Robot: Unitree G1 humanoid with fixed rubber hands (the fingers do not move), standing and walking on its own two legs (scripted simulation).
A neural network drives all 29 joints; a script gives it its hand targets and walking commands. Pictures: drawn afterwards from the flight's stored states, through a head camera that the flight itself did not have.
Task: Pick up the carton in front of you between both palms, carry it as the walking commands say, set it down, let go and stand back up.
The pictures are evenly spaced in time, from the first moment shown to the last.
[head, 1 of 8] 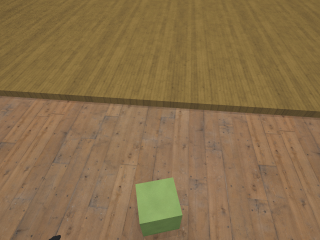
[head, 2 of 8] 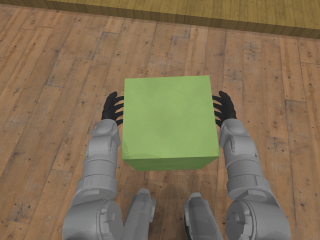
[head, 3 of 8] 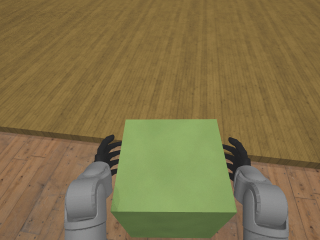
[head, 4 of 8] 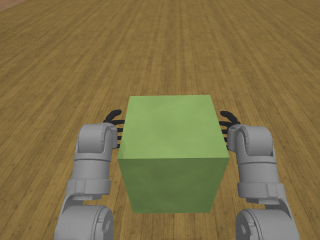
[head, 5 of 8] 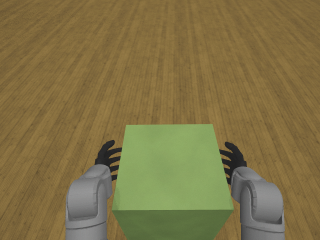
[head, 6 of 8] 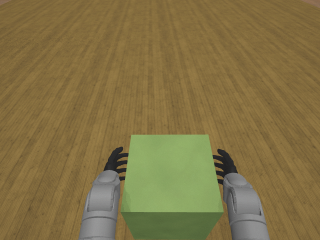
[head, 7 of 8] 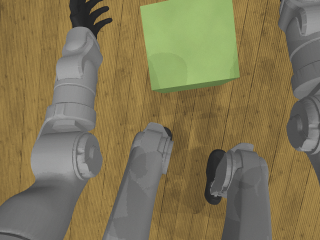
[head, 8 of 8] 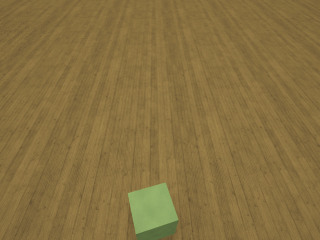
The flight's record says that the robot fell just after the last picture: no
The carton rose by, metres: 0.82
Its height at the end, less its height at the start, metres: +0.07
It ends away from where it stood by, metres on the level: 4.03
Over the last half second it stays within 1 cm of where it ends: yes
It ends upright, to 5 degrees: yes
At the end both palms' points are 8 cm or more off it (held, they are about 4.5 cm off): yes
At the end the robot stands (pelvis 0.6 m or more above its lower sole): yes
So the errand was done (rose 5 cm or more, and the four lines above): yes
